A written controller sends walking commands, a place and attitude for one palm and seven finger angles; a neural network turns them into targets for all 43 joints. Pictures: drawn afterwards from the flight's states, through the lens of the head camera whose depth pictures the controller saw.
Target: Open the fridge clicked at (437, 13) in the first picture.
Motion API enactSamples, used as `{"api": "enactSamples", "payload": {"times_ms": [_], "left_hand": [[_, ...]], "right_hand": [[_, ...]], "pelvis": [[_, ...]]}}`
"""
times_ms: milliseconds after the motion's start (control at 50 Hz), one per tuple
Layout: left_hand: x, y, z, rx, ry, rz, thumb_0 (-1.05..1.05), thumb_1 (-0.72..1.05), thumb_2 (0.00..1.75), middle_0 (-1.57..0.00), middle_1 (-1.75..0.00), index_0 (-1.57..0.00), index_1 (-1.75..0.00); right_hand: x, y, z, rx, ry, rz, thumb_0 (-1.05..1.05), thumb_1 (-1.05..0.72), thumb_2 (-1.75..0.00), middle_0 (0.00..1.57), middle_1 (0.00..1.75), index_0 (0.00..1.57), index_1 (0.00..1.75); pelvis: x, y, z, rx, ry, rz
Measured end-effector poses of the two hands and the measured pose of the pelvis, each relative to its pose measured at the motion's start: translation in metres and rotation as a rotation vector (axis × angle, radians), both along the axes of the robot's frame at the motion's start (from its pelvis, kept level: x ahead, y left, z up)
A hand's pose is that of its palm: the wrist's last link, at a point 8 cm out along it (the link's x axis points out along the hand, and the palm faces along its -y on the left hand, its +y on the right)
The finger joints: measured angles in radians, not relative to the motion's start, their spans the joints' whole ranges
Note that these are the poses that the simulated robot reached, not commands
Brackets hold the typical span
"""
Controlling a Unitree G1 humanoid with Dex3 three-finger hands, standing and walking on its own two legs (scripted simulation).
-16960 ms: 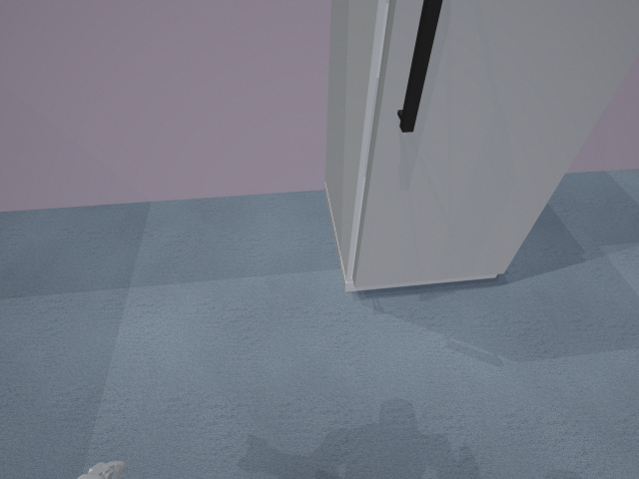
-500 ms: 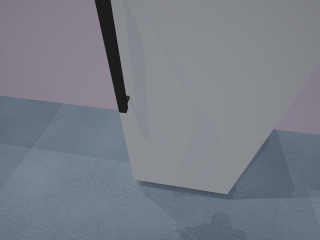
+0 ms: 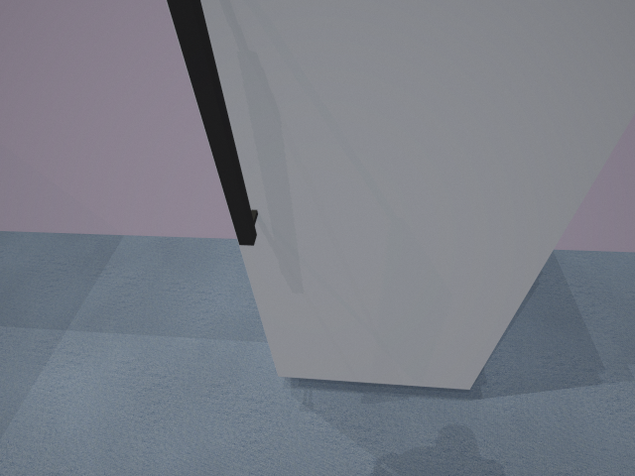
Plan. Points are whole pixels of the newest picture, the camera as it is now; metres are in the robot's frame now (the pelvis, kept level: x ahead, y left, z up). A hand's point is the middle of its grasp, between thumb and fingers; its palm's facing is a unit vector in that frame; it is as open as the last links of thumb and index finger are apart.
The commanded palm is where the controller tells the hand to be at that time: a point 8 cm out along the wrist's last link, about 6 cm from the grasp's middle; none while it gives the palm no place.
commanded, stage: come to a stop and stand still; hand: left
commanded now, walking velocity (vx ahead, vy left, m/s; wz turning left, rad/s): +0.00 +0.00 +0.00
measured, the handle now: (221, 112) +0.49 +0.15 +0.23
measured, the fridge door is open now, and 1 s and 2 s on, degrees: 0 0 0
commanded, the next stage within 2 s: look again from close up in 1.08 s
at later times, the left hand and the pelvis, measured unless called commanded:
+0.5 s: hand out of the picture +0.02 +0.14 -0.16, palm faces +0.04 -0.97 -0.24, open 7.3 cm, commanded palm none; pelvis +0.00 -0.04 +0.01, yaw +1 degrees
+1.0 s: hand out of the picture +0.00 +0.14 -0.16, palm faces +0.07 -0.97 -0.22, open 7.3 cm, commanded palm none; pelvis -0.01 -0.05 +0.01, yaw +2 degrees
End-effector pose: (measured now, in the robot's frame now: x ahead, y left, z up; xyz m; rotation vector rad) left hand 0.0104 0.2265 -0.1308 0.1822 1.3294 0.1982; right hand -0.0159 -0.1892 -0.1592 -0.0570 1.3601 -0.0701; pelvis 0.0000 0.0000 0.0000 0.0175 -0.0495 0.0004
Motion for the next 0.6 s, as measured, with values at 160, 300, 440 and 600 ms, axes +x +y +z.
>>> {"api": "enactSamples", "payload": {"times_ms": [160,300,440,600], "left_hand": [[0.012,-0.007,0.003,0.011,-0.001,-0.009,0.01,0.93,0.90,-0.20,-0.30,-0.20,-0.29],[0.011,-0.018,0.003,0.004,0.010,-0.003,0.01,0.93,0.90,-0.20,-0.30,-0.20,-0.29],[0.006,-0.030,0.002,-0.004,0.016,0.008,0.01,0.93,0.90,-0.20,-0.30,-0.20,-0.29],[-0.001,-0.041,0.001,-0.012,0.015,0.014,0.01,0.92,0.90,-0.20,-0.30,-0.20,-0.29]], "right_hand": [[0.002,-0.023,0.001,-0.032,0.027,-0.008,0.01,-0.91,-0.90,0.20,0.30,0.20,0.30],[0.002,-0.048,0.005,-0.065,0.055,0.005,0.01,-0.91,-0.90,0.19,0.30,0.20,0.30],[0.007,-0.066,0.009,-0.082,0.059,0.019,0.01,-0.91,-0.90,0.19,0.30,0.20,0.30],[0.010,-0.076,0.012,-0.081,0.046,0.030,0.01,-0.91,-0.90,0.19,0.30,0.20,0.30]], "pelvis": [[0.004,-0.009,0.002,0.004,0.003,-0.002],[0.004,-0.021,0.003,0.002,0.008,0.009],[0.002,-0.034,0.005,0.000,0.009,0.020],[-0.003,-0.044,0.006,-0.004,0.010,0.029]]}}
